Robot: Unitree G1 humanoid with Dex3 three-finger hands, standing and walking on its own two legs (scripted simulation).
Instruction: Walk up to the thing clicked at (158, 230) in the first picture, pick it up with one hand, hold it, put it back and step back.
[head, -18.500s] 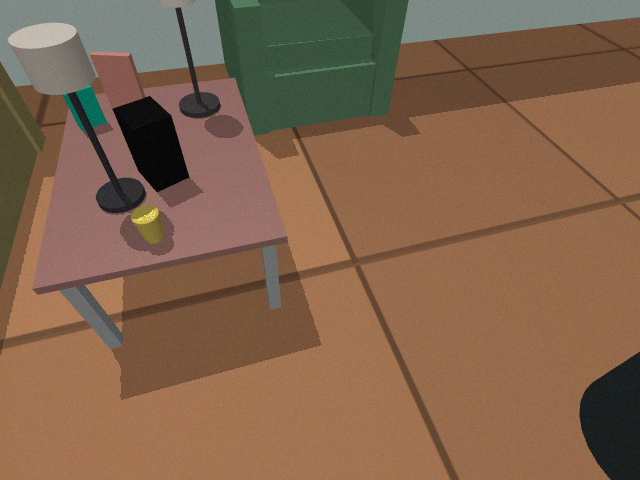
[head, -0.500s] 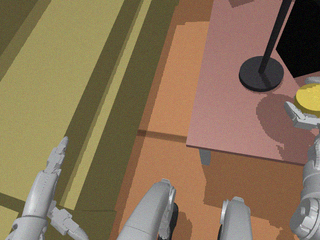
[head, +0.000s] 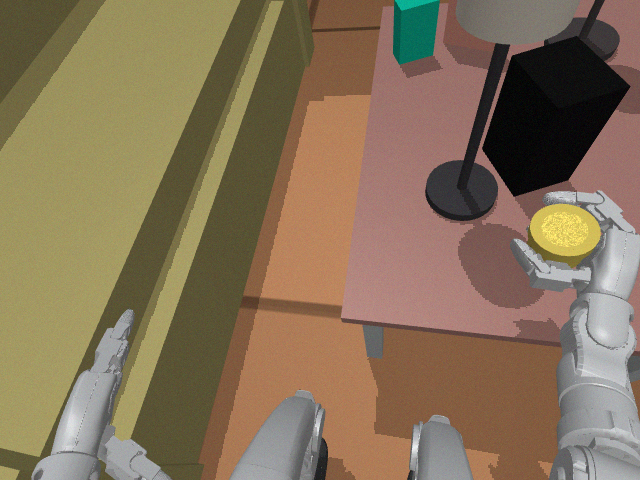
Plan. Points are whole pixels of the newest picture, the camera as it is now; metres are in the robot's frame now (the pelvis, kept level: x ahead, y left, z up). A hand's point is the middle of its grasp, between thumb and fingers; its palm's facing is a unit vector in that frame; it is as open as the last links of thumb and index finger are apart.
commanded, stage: lift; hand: right
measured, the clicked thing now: (554, 248) +0.43 -0.22 -0.02
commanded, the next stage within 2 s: hold in 1.02 s
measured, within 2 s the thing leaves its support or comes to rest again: neither
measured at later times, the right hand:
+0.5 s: hand (564, 250) +0.38 -0.19 +0.07, palm faces +0.23 +0.97 -0.01, open 8.8 cm
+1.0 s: hand (570, 250) +0.36 -0.18 +0.10, palm faces +0.23 +0.97 +0.00, open 8.8 cm
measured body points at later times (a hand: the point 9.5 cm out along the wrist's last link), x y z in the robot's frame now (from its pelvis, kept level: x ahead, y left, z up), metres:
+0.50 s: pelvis +0.01 +0.00 +0.04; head +0.08 -0.03 +0.49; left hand +0.17 +0.27 +0.04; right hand +0.36 -0.24 +0.07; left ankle +0.05 +0.14 -0.61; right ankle +0.03 -0.12 -0.61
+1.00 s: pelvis +0.02 +0.00 +0.06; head +0.07 -0.01 +0.51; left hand +0.17 +0.26 +0.04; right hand +0.34 -0.23 +0.11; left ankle +0.05 +0.14 -0.61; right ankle +0.03 -0.12 -0.61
